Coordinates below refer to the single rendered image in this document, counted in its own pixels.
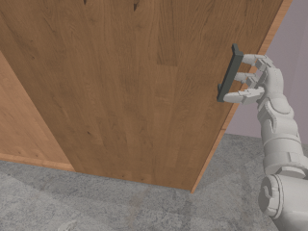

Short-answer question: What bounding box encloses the handle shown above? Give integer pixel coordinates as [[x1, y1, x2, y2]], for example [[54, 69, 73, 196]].
[[217, 43, 244, 103]]

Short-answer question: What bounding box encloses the right robot hand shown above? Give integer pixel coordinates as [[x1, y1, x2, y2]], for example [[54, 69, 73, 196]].
[[223, 54, 284, 105]]

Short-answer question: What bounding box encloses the robot right forearm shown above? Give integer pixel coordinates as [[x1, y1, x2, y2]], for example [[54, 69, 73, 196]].
[[257, 92, 308, 180]]

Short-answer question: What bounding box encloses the left robot hand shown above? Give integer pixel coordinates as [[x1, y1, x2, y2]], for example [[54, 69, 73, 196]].
[[58, 219, 77, 231]]

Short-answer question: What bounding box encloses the robot right upper arm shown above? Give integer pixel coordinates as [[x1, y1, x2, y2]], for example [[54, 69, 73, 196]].
[[258, 174, 308, 231]]

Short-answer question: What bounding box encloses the wardrobe door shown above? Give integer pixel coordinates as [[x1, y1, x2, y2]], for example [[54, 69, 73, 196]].
[[0, 50, 70, 165], [0, 0, 282, 191]]

